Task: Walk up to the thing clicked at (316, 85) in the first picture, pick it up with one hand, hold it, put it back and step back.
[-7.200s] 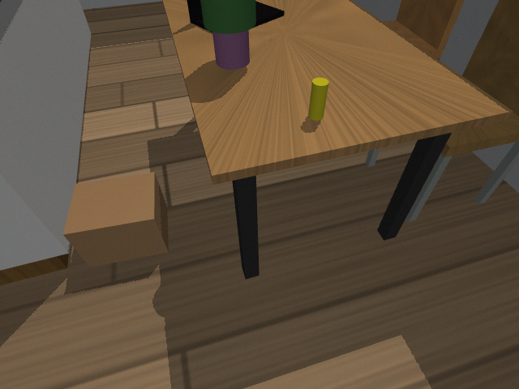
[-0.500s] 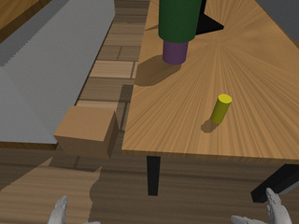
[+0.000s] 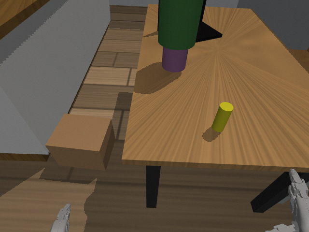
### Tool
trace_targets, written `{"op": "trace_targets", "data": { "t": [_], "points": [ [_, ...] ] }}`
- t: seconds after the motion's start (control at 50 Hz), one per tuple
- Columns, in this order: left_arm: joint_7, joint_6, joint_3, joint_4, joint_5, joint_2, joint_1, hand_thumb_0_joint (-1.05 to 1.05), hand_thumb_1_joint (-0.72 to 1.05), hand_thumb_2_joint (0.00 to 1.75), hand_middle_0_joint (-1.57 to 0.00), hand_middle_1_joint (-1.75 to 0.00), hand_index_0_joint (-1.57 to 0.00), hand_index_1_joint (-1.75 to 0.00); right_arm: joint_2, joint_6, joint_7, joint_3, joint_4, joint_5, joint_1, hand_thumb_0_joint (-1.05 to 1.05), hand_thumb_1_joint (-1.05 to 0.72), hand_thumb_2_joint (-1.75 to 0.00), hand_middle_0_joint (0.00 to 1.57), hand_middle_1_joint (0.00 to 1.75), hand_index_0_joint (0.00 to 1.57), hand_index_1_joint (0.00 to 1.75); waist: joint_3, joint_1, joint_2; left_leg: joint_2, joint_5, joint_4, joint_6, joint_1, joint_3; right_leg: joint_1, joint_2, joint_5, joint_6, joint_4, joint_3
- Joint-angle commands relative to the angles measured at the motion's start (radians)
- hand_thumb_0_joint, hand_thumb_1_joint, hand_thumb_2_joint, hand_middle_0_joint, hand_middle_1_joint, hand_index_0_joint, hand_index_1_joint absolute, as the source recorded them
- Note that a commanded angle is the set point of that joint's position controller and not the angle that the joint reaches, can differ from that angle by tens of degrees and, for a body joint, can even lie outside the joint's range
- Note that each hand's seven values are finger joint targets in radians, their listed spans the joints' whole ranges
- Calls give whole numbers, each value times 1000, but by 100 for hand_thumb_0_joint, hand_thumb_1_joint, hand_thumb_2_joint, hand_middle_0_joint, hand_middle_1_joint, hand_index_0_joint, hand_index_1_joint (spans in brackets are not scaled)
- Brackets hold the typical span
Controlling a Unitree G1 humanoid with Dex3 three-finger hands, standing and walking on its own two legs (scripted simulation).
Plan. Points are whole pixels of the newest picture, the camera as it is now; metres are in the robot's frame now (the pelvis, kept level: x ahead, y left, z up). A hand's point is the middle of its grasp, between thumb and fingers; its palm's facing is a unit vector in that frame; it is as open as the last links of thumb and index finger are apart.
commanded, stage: rise first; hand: right
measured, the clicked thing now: (221, 117) +0.48 -0.21 +0.00
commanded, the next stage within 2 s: go down in 0.90 s
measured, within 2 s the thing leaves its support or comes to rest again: neither
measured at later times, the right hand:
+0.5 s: hand (293, 211) +0.17 -0.26 +0.08, palm faces +0.32 +0.86 -0.40, open 17.4 cm
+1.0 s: hand (302, 206) +0.16 -0.25 +0.11, palm faces +0.32 +0.85 -0.42, open 17.4 cm
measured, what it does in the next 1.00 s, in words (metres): stands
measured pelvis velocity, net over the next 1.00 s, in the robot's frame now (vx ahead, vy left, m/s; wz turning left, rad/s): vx -0.02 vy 0.00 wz -0.01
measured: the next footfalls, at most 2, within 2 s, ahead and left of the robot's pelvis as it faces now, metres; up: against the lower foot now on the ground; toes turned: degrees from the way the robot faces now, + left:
none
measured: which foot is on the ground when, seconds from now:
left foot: down 0.00-1.00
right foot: down 0.00-1.00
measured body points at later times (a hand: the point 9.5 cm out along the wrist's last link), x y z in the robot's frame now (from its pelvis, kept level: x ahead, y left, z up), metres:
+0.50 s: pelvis -0.02 +0.00 +0.00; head -0.02 +0.02 +0.45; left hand +0.14 +0.26 -0.09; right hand +0.14 -0.30 +0.10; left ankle -0.03 +0.12 -0.74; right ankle +0.00 -0.14 -0.74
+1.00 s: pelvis -0.02 +0.00 +0.00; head -0.02 +0.02 +0.45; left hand +0.14 +0.26 -0.10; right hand +0.14 -0.30 +0.13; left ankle -0.03 +0.12 -0.74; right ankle +0.00 -0.14 -0.74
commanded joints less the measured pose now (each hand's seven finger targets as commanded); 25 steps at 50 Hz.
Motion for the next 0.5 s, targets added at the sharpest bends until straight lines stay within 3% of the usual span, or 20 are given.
{"op": "trace_targets", "data": {
  "t": [0.0,0.02,0.08,0.1,0.14,0.18,0.2,0.22,0.24,0.26,0.32,0.38,0.4,0.46,0.48],
  "points": [
    [19,-67,64,-183,2,159,-115,0,-55,4,-6,-5,-6,-5,-201,-85,-18,-126,-265,-4,-62,0,55,-4,4,5,5,5,-108,-17,42,-11,275,-61,-4,1,32,70,21,244,-35,-32,-43],
    [17,-68,50,-173,4,137,-103,0,-55,4,-6,-5,-6,-6,-184,-90,-17,-114,-271,-6,-48,0,55,-4,4,5,5,5,-105,-16,29,-8,275,-60,-2,2,29,76,21,244,-35,-31,-45],
    [18,-71,69,-197,3,151,-72,0,-55,4,-6,-5,-6,-6,-203,-103,-16,-142,-306,-6,-24,0,55,-4,4,5,5,5,-120,-16,41,-8,296,-57,-5,6,33,90,24,262,-35,-28,-44],
    [13,-70,42,-171,4,122,-58,0,-55,4,-6,-5,-5,-6,-184,-105,-13,-124,-308,-7,-24,0,56,-4,4,6,5,6,-82,-16,14,-9,259,-64,0,-6,33,71,24,228,-33,-37,-48],
    [15,-71,83,-167,4,151,-50,0,-56,4,-6,-5,-5,-5,-198,-114,-11,-148,-319,-6,-15,0,55,-4,4,6,5,6,-72,-7,16,-8,247,-68,-1,-17,32,72,25,213,-35,-41,-49],
    [6,-71,55,-154,2,120,-51,0,-56,4,-6,-5,-5,-5,-193,-118,-3,-149,-344,-3,-19,0,54,-4,4,5,5,5,-46,-10,6,-5,227,-78,-2,-26,32,57,29,193,-36,-43,-51],
    [5,-72,70,-144,1,126,-60,0,-56,4,-6,-5,-5,-5,-202,-121,-2,-159,-357,-3,-19,0,53,-4,4,5,5,5,-43,-12,-2,-4,224,-78,-3,-28,32,48,30,188,-37,-43,-49],
    [0,-73,50,-144,-1,109,-62,0,-56,4,-6,-5,-5,-5,-183,-127,3,-141,-368,-2,-10,0,53,-4,5,5,5,5,-31,-12,-9,-6,210,-79,0,-35,32,44,29,175,-35,-49,-52],
    [-4,-72,48,-130,-2,98,-47,0,-55,4,-6,-5,-5,-5,-188,-130,4,-153,-356,-3,6,0,54,-4,4,5,5,5,-31,-16,-5,-7,206,-80,2,-31,34,42,28,174,-36,-49,-50],
    [-4,-76,49,-140,-1,108,-86,0,-56,4,-6,-5,-5,-5,-186,-136,6,-143,-389,-1,-12,0,54,-4,4,5,5,5,-25,-15,-33,-10,182,-83,6,-39,32,39,26,151,-32,-56,-52],
    [1,-84,97,-157,1,155,-88,0,-56,4,-6,-5,-5,-5,-211,-146,6,-174,-395,0,-27,0,54,-4,5,5,5,5,-35,3,13,-9,160,-89,1,-43,35,51,26,130,-37,-59,-47],
    [1,-96,101,-181,2,162,-122,0,-56,4,-6,-5,-5,-6,-223,-165,4,-194,-440,2,-21,0,54,-4,5,5,5,5,-51,-19,15,-7,143,-92,2,-35,33,56,29,120,-36,-56,-45],
    [3,-99,104,-184,4,160,-111,0,-56,4,-6,-5,-5,-6,-211,-167,4,-185,-408,1,-7,0,53,-4,5,5,5,5,-57,-7,39,-8,150,-91,1,-29,34,60,27,127,-39,-53,-44],
    [-3,-101,73,-143,4,112,-83,0,-56,5,-6,-5,-5,-6,-195,-183,7,-174,-427,-1,4,0,53,-4,5,5,5,5,-40,-21,9,-9,143,-86,6,-36,36,54,26,127,-37,-54,-44],
    [-1,-105,88,-163,4,130,-81,0,-57,5,-6,-5,-5,-6,-196,-186,7,-170,-428,-1,-13,0,53,-4,5,5,5,5,-42,-12,33,-10,139,-90,6,-35,37,54,24,125,-38,-55,-43]
  ]
}}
